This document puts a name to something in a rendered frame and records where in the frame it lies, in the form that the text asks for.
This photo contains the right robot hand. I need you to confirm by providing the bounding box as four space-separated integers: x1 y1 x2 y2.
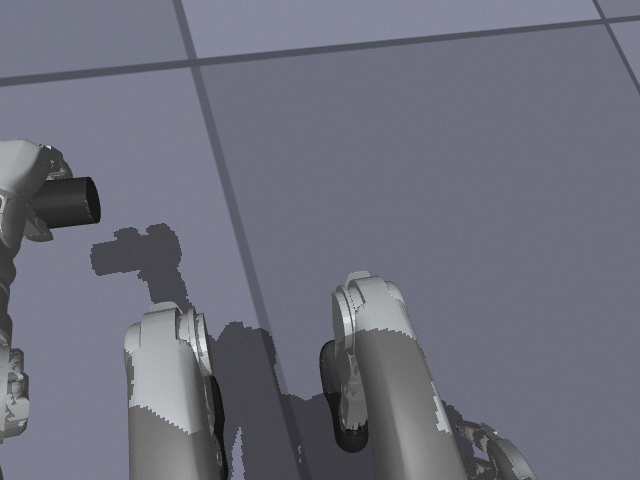
455 420 538 480

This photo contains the left robot hand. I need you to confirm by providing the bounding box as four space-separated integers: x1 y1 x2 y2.
0 140 73 242

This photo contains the can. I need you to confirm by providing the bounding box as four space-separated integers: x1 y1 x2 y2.
27 177 101 229

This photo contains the left robot arm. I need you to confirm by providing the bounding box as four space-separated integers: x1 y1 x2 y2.
0 189 29 480

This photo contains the right robot foot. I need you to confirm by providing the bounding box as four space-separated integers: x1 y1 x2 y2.
319 340 368 453

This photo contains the left robot foot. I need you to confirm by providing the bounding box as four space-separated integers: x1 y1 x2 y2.
210 376 229 480

